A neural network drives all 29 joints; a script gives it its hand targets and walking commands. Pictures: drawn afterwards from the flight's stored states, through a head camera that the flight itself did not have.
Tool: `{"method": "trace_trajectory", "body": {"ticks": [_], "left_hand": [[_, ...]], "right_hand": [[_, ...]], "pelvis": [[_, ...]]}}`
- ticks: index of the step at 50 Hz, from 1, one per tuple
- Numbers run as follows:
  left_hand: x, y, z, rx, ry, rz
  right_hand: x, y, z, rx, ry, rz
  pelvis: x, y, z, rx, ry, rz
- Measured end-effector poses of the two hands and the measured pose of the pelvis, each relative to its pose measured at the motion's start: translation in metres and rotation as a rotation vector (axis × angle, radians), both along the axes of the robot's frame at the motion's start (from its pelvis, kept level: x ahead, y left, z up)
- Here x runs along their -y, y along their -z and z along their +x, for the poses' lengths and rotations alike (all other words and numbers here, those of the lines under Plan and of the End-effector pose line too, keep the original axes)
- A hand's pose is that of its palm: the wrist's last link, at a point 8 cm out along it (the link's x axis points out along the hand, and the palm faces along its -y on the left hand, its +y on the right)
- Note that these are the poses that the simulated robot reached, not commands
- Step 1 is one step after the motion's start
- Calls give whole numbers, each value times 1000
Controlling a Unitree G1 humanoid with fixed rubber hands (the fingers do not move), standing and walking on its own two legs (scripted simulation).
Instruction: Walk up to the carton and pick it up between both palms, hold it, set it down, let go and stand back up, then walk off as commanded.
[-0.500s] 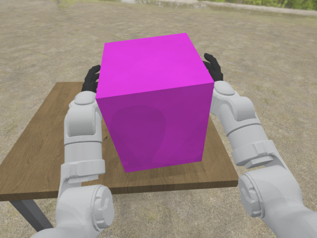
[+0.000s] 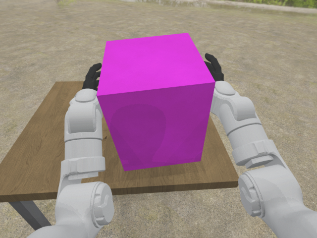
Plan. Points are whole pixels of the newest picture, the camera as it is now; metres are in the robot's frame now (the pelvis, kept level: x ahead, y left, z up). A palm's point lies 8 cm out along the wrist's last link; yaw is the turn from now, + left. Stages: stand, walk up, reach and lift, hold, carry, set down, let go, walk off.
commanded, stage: hold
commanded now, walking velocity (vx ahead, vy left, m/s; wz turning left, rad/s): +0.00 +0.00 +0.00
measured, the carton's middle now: (155, 103) +0.38 +0.00 +0.20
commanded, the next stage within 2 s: set down in 0.94 s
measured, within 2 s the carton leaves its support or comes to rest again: neither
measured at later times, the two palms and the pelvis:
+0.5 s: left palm (89, 91) +0.37 +0.15 +0.24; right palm (215, 85) +0.37 -0.14 +0.25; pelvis +0.00 +0.00 +0.00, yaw +0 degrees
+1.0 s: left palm (87, 95) +0.36 +0.16 +0.24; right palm (214, 85) +0.36 -0.13 +0.26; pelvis -0.01 +0.00 +0.00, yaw +0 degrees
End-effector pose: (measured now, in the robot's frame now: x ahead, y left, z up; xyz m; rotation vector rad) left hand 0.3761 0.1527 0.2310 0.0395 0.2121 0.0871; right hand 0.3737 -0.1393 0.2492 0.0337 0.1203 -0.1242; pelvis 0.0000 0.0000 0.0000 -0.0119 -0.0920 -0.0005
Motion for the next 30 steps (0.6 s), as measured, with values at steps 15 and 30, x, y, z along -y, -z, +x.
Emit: {"method": "trace_trajectory", "body": {"ticks": [15, 30], "left_hand": [[-4, -5, -12, 21, -8, -8], [1, -9, 0, 14, 0, 1]], "right_hand": [[-4, -6, -11, 18, -7, -9], [1, -3, -2, 11, 3, 8]], "pelvis": [[-2, 0, -7, 10, 0, -3], [-1, 0, -2, 2, 0, -1]]}}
